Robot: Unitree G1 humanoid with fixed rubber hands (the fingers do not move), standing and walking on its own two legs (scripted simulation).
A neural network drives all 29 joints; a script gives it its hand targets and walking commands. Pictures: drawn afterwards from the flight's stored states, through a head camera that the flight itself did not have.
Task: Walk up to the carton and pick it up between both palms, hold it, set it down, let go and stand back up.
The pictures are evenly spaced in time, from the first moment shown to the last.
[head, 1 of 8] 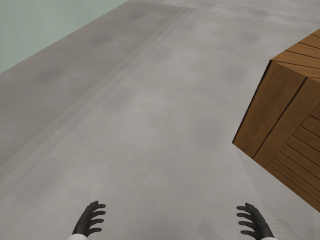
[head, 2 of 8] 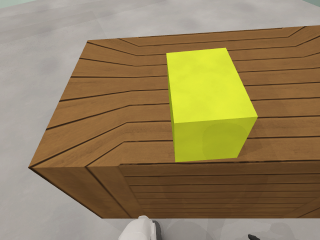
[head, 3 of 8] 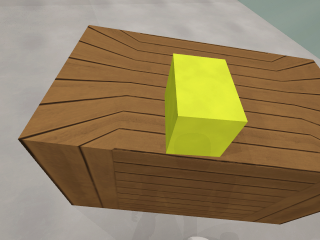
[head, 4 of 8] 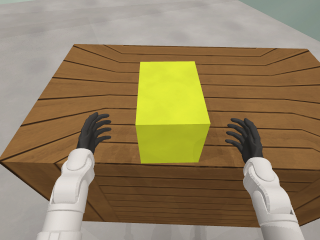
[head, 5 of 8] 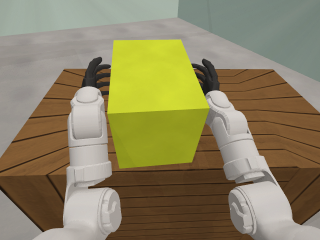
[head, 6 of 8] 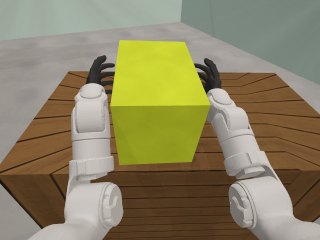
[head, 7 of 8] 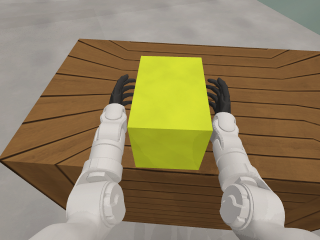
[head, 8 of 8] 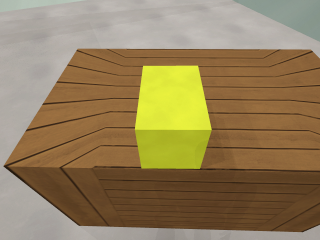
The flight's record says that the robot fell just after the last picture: no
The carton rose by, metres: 0.17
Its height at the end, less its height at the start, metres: +0.00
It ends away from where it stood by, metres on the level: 0.02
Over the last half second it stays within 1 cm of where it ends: yes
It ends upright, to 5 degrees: yes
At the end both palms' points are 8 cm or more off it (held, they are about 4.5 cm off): yes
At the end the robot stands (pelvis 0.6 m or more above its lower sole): yes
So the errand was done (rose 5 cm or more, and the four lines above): yes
